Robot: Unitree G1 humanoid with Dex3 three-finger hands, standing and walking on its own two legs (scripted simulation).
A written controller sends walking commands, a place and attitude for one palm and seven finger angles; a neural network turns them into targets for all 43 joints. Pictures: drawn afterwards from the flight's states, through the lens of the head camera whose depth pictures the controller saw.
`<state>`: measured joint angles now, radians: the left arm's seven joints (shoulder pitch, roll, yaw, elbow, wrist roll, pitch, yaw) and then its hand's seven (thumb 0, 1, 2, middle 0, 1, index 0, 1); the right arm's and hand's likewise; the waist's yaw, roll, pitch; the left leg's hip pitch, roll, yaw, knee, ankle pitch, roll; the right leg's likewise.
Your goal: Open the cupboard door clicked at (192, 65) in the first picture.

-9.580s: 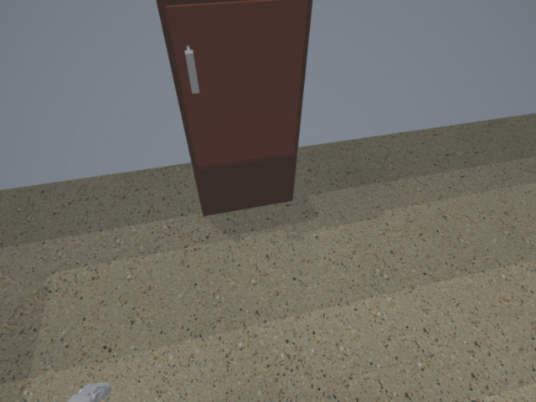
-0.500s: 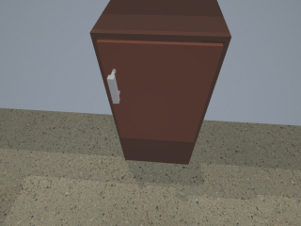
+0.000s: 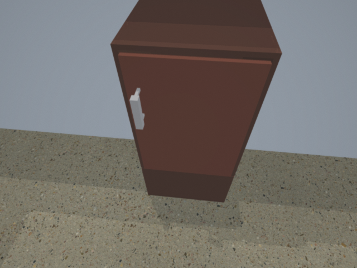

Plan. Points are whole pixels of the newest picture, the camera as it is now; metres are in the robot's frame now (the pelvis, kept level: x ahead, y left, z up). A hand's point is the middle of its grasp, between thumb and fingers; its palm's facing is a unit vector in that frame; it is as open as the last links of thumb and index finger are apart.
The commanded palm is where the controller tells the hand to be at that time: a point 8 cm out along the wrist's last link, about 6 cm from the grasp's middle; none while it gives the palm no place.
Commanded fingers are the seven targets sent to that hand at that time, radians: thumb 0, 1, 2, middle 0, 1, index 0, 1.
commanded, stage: raise the hand with hooked fingers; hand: left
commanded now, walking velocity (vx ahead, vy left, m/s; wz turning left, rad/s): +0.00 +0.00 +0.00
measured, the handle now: (139, 108) +0.57 +0.17 -0.01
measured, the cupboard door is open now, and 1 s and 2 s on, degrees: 0 0 0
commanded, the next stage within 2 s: none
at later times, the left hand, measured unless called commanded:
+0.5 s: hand out of the picture +0.13 +0.20 -0.07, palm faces -0.02 -1.00 +0.02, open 8.6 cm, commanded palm +0.13 +0.26 -0.05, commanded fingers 0.00 0.36 0.67 -0.24 -0.64 -0.24 -0.64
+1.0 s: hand (61, 240) +0.17 +0.27 -0.02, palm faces +0.04 -1.00 -0.09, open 11.7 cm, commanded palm +0.15 +0.31 -0.02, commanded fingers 0.00 -0.22 0.42 -0.28 -1.02 -0.28 -1.02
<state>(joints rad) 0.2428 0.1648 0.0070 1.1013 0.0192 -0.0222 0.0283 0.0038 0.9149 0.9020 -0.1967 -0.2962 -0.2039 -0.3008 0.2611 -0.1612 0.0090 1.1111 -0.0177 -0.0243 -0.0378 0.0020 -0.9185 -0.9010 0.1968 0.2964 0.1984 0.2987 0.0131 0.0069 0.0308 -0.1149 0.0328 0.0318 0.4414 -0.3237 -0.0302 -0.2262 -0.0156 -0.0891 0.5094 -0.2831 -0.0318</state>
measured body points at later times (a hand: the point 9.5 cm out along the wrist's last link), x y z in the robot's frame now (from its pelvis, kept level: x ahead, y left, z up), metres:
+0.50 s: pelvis -0.05 +0.01 -0.08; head +0.01 +0.03 +0.37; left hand +0.12 +0.26 -0.07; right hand +0.20 -0.24 -0.09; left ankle -0.06 +0.14 -0.74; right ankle -0.01 -0.09 -0.74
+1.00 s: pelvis -0.06 +0.04 -0.07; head +0.00 +0.06 +0.37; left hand +0.16 +0.32 -0.01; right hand +0.08 -0.20 -0.15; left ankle -0.06 +0.14 -0.74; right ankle -0.01 -0.09 -0.74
